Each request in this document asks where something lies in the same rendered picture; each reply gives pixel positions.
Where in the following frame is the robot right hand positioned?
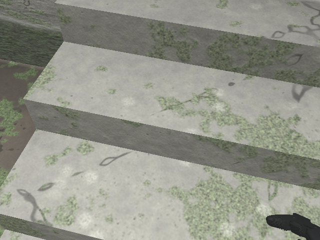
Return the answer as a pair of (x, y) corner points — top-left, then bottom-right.
(266, 213), (320, 240)

